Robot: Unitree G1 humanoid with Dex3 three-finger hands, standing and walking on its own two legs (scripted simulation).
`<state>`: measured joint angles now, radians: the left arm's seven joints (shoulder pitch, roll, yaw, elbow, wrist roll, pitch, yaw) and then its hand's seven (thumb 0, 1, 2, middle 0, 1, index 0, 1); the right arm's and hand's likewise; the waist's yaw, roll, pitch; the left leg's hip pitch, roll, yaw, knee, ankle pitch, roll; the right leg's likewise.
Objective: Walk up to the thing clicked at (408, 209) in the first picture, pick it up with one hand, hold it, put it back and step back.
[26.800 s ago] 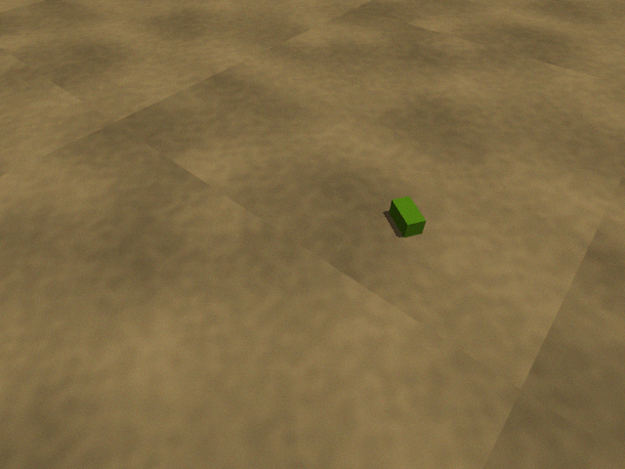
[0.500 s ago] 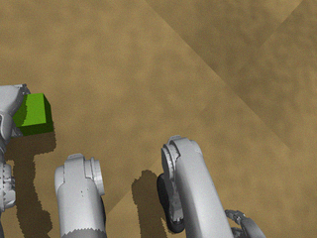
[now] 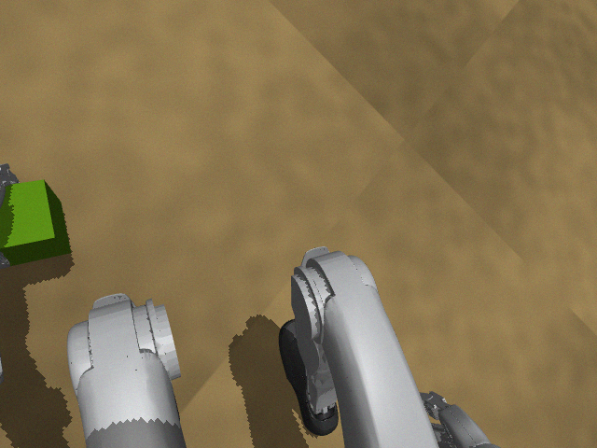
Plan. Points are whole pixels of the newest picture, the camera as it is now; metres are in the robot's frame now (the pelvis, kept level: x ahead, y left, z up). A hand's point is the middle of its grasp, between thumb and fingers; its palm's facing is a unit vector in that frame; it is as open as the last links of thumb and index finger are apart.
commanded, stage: rest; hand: left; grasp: from above
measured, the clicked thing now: out of the picture +0.44 +0.32 -0.24
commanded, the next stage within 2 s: open in 0.54 s
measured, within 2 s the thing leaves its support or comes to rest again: rests again in 1.02 s
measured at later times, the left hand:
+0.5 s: hand out of the picture +0.44 +0.31 -0.22, palm faces -0.45 -0.11 -0.89, open 11.2 cm
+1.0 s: hand out of the picture +0.44 +0.32 -0.23, palm faces -0.46 -0.11 -0.88, open 11.5 cm
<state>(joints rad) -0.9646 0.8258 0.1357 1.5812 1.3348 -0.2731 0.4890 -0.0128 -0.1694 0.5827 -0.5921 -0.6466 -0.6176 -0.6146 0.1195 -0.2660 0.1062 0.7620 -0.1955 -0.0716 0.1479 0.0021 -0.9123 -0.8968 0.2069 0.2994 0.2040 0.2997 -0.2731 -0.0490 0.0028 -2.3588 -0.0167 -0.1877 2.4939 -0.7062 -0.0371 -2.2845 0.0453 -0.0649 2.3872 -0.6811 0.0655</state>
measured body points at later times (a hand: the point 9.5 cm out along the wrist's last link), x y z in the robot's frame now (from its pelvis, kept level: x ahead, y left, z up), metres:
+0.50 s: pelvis +0.00 +0.00 -0.01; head +0.26 +0.10 +0.35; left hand +0.46 +0.32 -0.17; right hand +0.06 -0.27 -0.09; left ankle +0.07 +0.13 -0.27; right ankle +0.10 -0.13 -0.27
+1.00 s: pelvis +0.00 +0.01 -0.01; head +0.25 +0.11 +0.35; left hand +0.46 +0.32 -0.18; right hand +0.05 -0.26 -0.08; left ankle +0.07 +0.13 -0.27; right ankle +0.10 -0.13 -0.27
